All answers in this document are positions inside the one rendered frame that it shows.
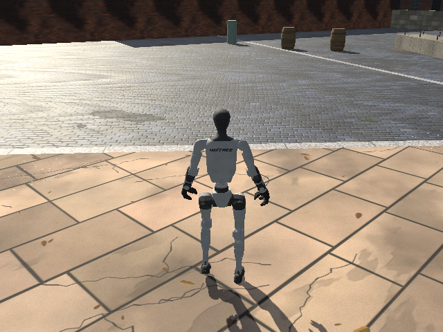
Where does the left robot upper arm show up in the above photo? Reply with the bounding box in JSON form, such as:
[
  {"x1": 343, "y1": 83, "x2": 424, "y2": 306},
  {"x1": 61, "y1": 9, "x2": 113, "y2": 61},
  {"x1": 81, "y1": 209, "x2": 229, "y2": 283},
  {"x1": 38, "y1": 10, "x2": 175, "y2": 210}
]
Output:
[{"x1": 188, "y1": 138, "x2": 207, "y2": 176}]

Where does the robot right hand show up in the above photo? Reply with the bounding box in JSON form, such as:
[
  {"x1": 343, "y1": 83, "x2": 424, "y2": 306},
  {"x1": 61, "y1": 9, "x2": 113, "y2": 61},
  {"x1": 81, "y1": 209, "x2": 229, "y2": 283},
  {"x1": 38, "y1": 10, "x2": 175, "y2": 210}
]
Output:
[{"x1": 254, "y1": 189, "x2": 270, "y2": 206}]

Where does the right robot shin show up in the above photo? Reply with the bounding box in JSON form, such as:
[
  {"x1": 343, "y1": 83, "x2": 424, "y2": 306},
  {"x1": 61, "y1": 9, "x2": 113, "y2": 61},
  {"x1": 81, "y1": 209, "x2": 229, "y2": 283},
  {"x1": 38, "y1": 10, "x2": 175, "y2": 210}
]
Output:
[{"x1": 234, "y1": 229, "x2": 244, "y2": 274}]

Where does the left robot forearm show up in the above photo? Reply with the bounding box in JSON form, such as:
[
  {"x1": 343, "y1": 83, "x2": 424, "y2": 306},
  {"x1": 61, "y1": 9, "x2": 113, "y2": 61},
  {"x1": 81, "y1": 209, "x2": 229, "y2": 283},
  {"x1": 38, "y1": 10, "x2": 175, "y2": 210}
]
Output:
[{"x1": 183, "y1": 166, "x2": 195, "y2": 190}]

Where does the right robot upper arm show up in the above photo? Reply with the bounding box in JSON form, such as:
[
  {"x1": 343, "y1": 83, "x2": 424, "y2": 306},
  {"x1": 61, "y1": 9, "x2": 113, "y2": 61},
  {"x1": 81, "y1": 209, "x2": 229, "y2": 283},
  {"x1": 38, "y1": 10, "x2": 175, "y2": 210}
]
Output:
[{"x1": 236, "y1": 139, "x2": 258, "y2": 177}]

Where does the robot head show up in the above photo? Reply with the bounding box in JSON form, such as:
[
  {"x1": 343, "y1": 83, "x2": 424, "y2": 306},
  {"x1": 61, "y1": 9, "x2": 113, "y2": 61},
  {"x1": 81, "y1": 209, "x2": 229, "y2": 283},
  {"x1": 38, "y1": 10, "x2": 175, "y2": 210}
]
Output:
[{"x1": 210, "y1": 109, "x2": 233, "y2": 141}]

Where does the right robot forearm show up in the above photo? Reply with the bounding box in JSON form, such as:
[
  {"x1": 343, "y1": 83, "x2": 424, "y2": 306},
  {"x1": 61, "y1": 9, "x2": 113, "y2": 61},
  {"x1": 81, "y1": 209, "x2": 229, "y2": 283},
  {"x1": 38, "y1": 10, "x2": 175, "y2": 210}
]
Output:
[{"x1": 251, "y1": 166, "x2": 266, "y2": 193}]

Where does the robot left hand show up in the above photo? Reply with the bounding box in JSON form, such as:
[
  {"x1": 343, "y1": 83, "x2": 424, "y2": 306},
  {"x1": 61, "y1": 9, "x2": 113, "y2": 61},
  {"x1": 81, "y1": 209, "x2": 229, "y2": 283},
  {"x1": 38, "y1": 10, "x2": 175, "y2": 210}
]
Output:
[{"x1": 181, "y1": 187, "x2": 197, "y2": 200}]

